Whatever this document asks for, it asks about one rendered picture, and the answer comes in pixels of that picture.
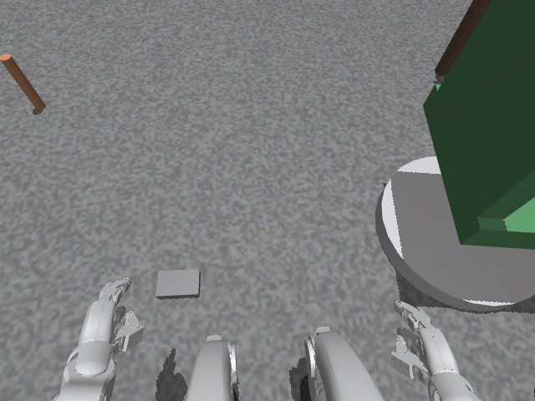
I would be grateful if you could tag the left robot hand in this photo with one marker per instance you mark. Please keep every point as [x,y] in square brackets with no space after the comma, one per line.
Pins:
[103,315]

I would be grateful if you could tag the right robot hand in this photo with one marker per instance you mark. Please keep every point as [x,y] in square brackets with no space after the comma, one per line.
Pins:
[430,352]

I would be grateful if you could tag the office chair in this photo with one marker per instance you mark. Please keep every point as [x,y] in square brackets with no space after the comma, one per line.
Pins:
[460,226]

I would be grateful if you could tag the left robot arm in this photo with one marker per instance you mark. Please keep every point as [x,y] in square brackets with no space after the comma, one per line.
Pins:
[89,374]

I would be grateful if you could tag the right robot arm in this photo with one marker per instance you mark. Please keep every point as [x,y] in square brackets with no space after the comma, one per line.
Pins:
[450,387]

